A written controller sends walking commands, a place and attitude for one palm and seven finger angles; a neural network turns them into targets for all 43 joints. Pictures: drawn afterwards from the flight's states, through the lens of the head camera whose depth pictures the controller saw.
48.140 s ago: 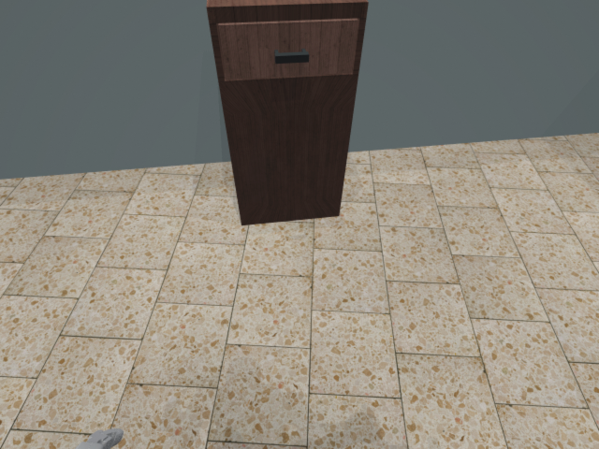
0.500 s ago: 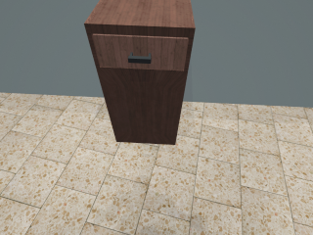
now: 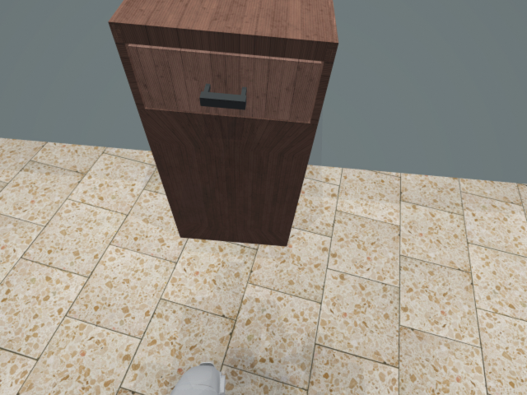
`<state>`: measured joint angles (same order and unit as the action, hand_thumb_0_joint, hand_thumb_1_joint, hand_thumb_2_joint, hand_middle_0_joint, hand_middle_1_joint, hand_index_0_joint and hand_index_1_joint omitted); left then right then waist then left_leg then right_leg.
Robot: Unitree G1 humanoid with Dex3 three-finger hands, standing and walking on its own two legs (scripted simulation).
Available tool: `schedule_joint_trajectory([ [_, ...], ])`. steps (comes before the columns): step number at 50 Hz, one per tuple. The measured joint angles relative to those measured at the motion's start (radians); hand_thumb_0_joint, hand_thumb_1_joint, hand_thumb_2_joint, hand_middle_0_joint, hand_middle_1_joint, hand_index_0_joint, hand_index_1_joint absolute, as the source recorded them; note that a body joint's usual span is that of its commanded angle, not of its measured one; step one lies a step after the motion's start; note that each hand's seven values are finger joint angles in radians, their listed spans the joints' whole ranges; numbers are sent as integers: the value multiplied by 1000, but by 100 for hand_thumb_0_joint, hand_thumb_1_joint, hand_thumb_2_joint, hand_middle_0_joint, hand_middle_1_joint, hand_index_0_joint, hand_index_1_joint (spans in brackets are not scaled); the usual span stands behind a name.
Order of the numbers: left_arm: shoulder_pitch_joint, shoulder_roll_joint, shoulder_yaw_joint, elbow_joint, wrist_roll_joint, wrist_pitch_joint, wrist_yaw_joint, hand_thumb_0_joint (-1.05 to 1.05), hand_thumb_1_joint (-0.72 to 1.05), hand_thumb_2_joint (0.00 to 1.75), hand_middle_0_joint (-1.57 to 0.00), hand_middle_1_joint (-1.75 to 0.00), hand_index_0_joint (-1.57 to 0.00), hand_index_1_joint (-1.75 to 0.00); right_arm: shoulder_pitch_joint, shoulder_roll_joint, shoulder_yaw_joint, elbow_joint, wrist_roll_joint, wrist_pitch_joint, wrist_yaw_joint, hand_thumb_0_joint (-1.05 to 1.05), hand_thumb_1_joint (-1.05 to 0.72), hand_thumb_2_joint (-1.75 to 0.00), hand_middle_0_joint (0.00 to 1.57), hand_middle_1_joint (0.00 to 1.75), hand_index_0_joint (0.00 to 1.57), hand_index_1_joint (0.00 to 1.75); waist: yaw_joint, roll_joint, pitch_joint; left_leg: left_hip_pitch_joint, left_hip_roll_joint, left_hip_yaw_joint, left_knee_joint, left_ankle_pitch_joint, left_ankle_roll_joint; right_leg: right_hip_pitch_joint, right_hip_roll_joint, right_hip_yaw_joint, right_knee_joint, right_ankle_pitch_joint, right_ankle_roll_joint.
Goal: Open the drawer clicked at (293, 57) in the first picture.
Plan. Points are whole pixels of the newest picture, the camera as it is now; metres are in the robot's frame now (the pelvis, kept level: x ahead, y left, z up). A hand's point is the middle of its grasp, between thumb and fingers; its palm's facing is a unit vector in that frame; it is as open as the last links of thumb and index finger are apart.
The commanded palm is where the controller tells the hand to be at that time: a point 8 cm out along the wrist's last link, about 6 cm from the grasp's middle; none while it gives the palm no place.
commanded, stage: take the last steps up to it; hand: left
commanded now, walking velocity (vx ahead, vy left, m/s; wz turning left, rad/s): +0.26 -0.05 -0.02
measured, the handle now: (224, 95) +0.70 +0.15 +0.01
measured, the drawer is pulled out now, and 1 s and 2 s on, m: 0.00 0.00 0.00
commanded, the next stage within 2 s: come to a stop and stand still in 0.28 s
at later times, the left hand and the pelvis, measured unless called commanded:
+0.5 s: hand (190, 328) +0.24 +0.15 -0.17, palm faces -0.01 -0.98 -0.22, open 7.3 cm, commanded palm none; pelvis +0.17 -0.03 +0.00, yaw -1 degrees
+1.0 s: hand (204, 303) +0.28 +0.13 -0.15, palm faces +0.00 -0.95 -0.31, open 7.4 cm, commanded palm none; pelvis +0.21 -0.07 +0.01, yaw -1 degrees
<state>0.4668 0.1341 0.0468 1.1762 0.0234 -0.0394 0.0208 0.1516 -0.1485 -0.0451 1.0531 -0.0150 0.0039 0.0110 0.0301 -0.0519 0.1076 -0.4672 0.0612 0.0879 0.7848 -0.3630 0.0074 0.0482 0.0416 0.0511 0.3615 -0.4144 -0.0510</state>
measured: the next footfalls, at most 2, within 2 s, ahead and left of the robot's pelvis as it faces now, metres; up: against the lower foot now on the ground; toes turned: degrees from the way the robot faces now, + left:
left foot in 0.06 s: +0.14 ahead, +0.13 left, +0.00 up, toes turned +5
right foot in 0.38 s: +0.23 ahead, -0.15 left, +0.00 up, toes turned -8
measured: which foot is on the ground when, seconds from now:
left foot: up 0.00-0.04, down 0.06-0.38, up 0.40-0.58, down 0.60-0.86, up 0.88-1.00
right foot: down 0.00-0.04, up 0.06-0.36, down 0.38-0.62, up 0.64-0.84, down 0.86-1.00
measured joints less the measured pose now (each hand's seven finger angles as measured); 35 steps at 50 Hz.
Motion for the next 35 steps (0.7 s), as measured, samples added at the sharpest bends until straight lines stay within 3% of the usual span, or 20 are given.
schedule_joint_trajectory([
  [2, 23, -8, 1, 21, -8, 5, -5, 0, 90, 90, -20, -30, -20, -30, -26, -3, 2, -32, -3, -30, -4, 1, -91, -90, 20, 30, 20, 30, -12, -5, 4, 43, -9, 15, -140, 98, 17, -7, -1, 1, 78, -50, 5],
  [3, 33, -17, 1, 26, -14, 10, -8, 0, 90, 90, -20, -30, -20, -30, -33, -10, 1, -47, -8, -49, -9, 1, -91, -90, 20, 30, 20, 30, -16, 11, -3, 55, 4, 9, -167, 163, 37, -60, 10, -14, 208, -79, 9],
  [6, -5, 0, 3, 22, -14, 30, -13, 0, 90, 90, -20, -30, -20, -30, -31, 7, 3, -61, -12, -69, -25, 0, -91, -90, 20, 30, 20, 30, -20, -15, 0, 99, -2, 44, -124, 101, 27, -265, -11, -30, 683, -88, 15],
  [8, -56, 17, 10, -8, -4, 36, -16, 0, 90, 90, -20, -30, -20, -30, 2, 14, 6, -56, -14, -67, -33, 0, -91, -90, 20, 30, 20, 30, -19, -15, -14, 147, -8, 47, -177, 89, 15, -385, -43, -67, 809, -35, 25],
  [10, -116, 28, 15, -57, 0, 35, -22, 1, 91, 90, -20, -30, -20, -30, 36, 14, 3, -37, -15, -64, -43, 0, -92, -90, 20, 30, 20, 30, -13, -1, -21, 190, -11, 41, -242, 110, 2, -468, -80, -95, 776, 11, 37],
  [13, -192, 32, 16, -131, 0, 25, -28, 0, 91, 90, -20, -30, -20, -30, 76, -8, -1, -3, -19, -47, -41, -1, -94, -90, 20, 30, 21, 30, -13, 23, -30, 238, -7, 30, -300, 117, -3, -517, -122, -115, 569, 59, 52],
  [19, -246, 72, 20, -187, 7, 2, -33, 0, 92, 90, -20, -30, -20, -30, 162, -12, -7, 30, -18, -8, -18, 0, -93, -90, 20, 30, 21, 30, -41, 22, -63, 266, 15, 18, -192, -15, -38, -430, -122, -138, 254, 143, 60],
  [20, -249, 74, 21, -184, 8, -5, -29, 0, 92, 90, -20, -30, -20, -30, 169, -14, -8, 34, -15, -2, -15, 0, -92, -90, 20, 30, 21, 30, -42, 24, -65, 248, 17, 11, -129, -74, -31, -434, -118, -138, 269, 195, 51],
  [22, -263, 61, 13, -171, 5, -6, -19, 0, 92, 90, -20, -30, -20, -30, 164, -25, -10, 43, -8, 13, -16, 0, -92, -90, 20, 30, 20, 30, -51, 53, -50, 189, 17, -29, 40, -168, -18, -417, -103, -163, 305, 153, 34],
  [24, -262, 46, 4, -161, 5, 2, -10, 0, 91, 90, -20, -30, -20, -30, 150, -27, -9, 44, -2, 19, -20, 0, -92, -90, 20, 30, 20, 30, -55, 64, -45, 142, 3, -43, 127, -179, -14, -380, -91, -174, 270, 125, 28],
  [28, -263, 32, 4, -148, 2, 26, 12, 0, 92, 90, -20, -30, -20, -30, 116, -9, 3, 18, 9, 15, -25, 0, -91, -90, 20, 30, 20, 30, -60, 45, -31, 136, -17, -29, -27, -68, -20, -329, -83, -173, 192, 141, 35],
  [30, -266, 33, 5, -149, -9, 38, 15, 0, 92, 90, -20, -30, -20, -30, 107, -4, 9, 2, 8, 8, -25, 0, -91, -90, 20, 30, 20, 30, -57, 45, -20, 171, -15, -26, -178, 134, -15, -324, -76, -174, 207, 122, 39],
  [32, -273, 41, 5, -150, -19, 55, 17, 0, 92, 90, -20, -30, -20, -30, 96, 7, 12, -3, 3, 9, -30, 0, -91, -90, 20, 30, 20, 30, -46, 29, -15, 193, -23, -14, -195, 90, 0, -342, -83, -158, 267, 67, 49],
  [35, -287, 48, 10, -155, -21, 76, 17, 0, 92, 90, -20, -30, -20, -30, 74, 12, 11, -17, -8, 24, -44, 1, -92, -90, 20, 30, 20, 30, -38, 25, -5, 220, -29, -5, -234, 45, 6, -387, -63, -104, 439, -112, 50],
])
